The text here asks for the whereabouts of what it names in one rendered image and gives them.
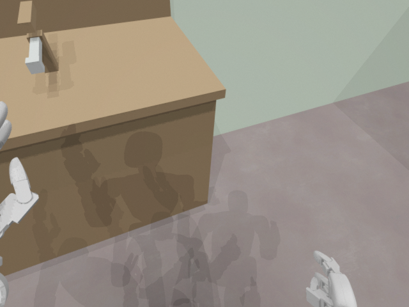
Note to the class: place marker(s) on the left robot hand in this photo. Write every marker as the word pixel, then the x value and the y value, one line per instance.
pixel 15 206

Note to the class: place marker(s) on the tap lever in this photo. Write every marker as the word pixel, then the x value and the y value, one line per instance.
pixel 34 61

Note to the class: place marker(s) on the counter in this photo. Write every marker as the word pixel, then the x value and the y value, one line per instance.
pixel 116 134

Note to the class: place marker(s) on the right robot hand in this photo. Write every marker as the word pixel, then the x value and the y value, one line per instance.
pixel 335 291

